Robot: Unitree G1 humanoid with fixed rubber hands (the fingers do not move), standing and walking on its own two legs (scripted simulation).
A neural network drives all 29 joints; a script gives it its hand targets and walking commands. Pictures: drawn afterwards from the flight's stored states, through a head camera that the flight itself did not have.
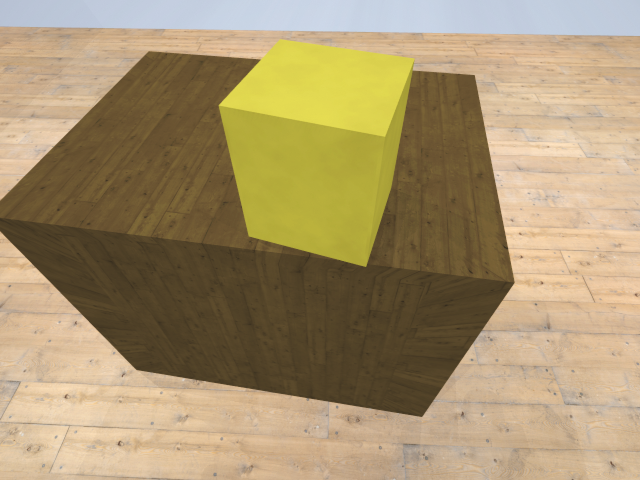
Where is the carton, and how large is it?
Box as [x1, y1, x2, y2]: [219, 39, 414, 266]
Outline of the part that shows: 280,39 219,104 219,109 249,236 365,266 391,185 414,58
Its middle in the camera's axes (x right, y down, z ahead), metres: +0.00 -0.14 +0.61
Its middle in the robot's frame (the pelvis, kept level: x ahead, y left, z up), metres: +0.55 +0.03 +0.09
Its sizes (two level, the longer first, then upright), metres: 0.210 0.200 0.250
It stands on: a pedestal, 0.74 m high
